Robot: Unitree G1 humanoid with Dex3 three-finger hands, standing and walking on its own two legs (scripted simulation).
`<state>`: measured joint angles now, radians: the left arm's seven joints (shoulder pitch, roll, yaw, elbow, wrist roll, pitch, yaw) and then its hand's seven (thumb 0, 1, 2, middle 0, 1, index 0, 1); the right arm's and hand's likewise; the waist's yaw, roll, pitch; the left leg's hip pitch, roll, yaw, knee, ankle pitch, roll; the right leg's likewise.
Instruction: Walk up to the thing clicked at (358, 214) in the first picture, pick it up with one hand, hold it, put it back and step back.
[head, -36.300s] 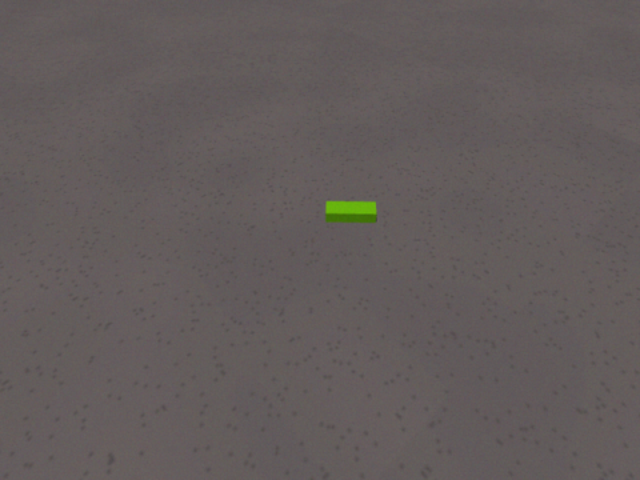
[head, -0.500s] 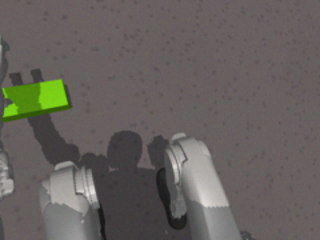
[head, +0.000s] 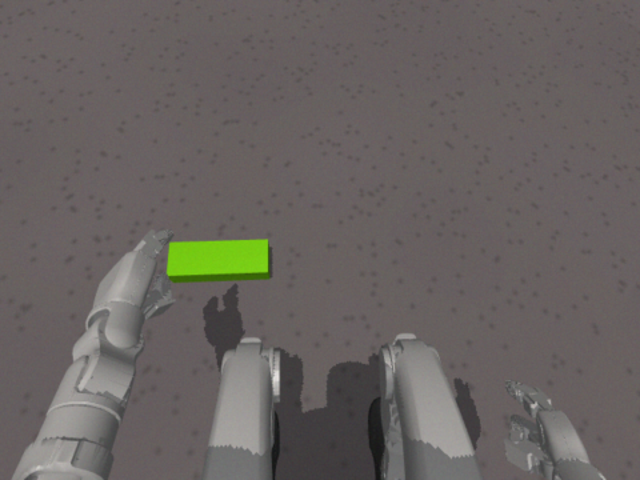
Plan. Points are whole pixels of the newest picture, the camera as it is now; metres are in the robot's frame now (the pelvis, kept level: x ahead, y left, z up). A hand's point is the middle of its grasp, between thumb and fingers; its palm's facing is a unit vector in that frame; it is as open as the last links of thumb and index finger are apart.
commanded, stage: home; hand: left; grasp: from above
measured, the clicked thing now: (220, 261) +0.53 +0.24 -0.46
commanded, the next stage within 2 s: none
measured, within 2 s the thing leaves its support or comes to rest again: neither
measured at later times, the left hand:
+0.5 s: hand (113, 345) +0.27 +0.19 +0.10, palm faces +0.10 -0.97 -0.24, open 7.4 cm
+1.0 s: hand (41, 394) +0.23 +0.19 +0.18, palm faces +0.12 -0.97 -0.19, open 7.4 cm
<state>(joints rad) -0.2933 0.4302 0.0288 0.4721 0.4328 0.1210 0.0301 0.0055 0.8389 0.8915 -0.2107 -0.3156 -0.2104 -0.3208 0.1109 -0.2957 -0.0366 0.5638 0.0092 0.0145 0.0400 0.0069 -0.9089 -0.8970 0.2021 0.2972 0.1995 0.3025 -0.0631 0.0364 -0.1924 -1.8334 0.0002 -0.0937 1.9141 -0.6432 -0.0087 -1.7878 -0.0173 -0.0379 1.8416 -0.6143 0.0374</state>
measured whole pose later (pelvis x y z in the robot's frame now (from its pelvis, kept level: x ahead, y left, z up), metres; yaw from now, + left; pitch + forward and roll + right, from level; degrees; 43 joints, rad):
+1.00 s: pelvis +0.08 +0.00 +0.23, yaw +4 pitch +10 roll -3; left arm 0.50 0.22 0.03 -0.12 -0.05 0.46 0.01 0.01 0.90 0.90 -0.20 -0.30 -0.20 -0.30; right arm 0.27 -0.21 0.03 0.52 0.01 -0.24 -0.18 0.01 -0.90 -0.90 0.21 0.30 0.20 0.30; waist -0.03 0.04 -0.16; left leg -0.68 0.02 -0.07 1.00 -0.49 -0.01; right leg -0.64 -0.01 -0.05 0.92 -0.46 0.03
